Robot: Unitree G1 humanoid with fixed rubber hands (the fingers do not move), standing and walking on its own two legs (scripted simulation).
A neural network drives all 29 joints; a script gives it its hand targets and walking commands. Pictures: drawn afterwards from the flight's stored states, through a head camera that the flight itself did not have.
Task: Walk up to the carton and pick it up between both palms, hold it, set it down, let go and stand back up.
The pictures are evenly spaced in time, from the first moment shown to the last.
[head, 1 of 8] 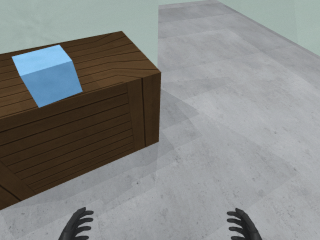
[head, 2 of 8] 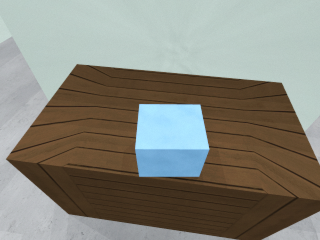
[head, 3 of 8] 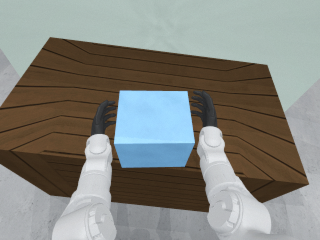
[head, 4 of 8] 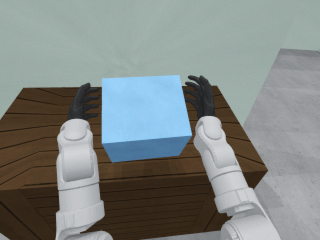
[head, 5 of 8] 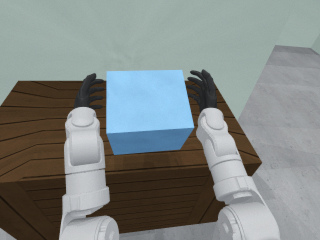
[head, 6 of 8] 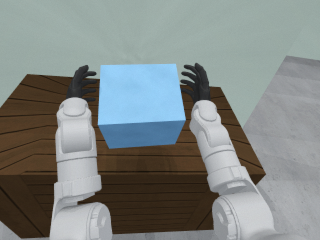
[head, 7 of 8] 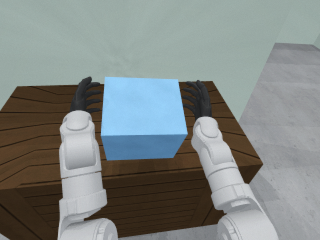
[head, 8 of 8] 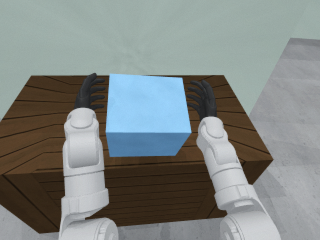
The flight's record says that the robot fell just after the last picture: no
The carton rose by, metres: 0.21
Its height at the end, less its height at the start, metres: +0.14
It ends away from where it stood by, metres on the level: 0.08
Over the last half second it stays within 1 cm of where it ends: no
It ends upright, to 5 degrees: no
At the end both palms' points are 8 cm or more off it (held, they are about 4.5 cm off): no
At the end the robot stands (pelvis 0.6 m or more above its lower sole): yes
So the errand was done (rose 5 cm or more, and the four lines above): no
